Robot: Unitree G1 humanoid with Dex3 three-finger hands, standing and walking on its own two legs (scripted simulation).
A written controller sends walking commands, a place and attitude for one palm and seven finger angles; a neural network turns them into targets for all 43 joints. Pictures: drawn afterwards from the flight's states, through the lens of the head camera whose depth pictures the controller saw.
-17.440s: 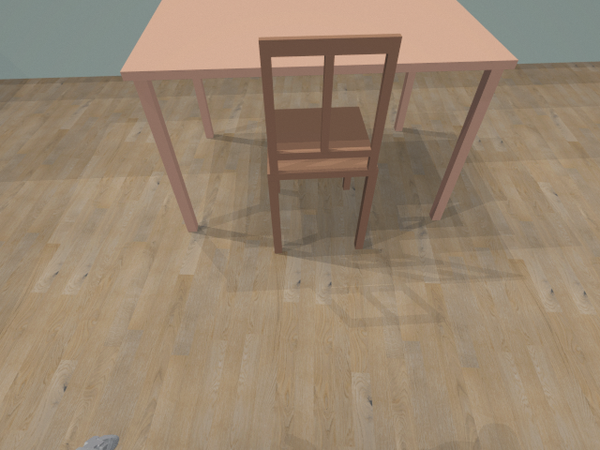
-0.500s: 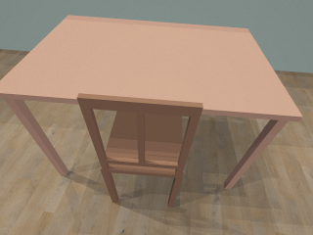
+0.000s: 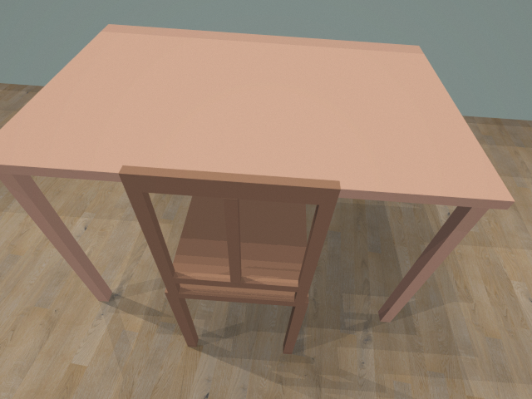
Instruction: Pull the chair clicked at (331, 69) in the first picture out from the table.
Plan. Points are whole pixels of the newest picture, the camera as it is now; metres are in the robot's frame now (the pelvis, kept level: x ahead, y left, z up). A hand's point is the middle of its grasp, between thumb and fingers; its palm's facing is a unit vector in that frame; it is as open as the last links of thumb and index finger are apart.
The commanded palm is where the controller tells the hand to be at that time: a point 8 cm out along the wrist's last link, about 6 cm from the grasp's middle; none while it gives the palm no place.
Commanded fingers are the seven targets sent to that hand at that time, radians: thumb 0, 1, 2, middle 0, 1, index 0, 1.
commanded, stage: look again from close up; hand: left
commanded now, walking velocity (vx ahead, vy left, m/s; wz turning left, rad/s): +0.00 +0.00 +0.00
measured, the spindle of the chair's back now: (234, 244) +0.43 +0.09 -0.09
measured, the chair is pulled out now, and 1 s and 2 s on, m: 0.00 0.00 0.00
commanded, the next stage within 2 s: none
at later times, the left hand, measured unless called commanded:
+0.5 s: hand out of the picture -0.01 +0.13 -0.18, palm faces +0.03 -0.99 -0.16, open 7.4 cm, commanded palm none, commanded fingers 0.00 0.90 0.90 -0.20 -0.30 -0.20 -0.30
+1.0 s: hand out of the picture -0.02 +0.12 -0.18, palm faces +0.03 -0.99 -0.16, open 7.4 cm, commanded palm none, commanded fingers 0.00 0.90 0.90 -0.20 -0.30 -0.20 -0.30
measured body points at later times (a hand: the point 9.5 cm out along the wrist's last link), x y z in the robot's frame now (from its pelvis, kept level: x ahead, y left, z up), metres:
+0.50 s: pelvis +0.00 -0.03 +0.00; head +0.01 -0.02 +0.45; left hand -0.01 +0.18 -0.16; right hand +0.00 -0.25 -0.16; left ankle -0.01 +0.04 -0.74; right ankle +0.00 -0.17 -0.74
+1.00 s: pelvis +0.00 -0.04 +0.00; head +0.01 -0.03 +0.45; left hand -0.02 +0.17 -0.16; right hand -0.01 -0.25 -0.16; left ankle -0.01 +0.04 -0.74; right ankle +0.00 -0.17 -0.74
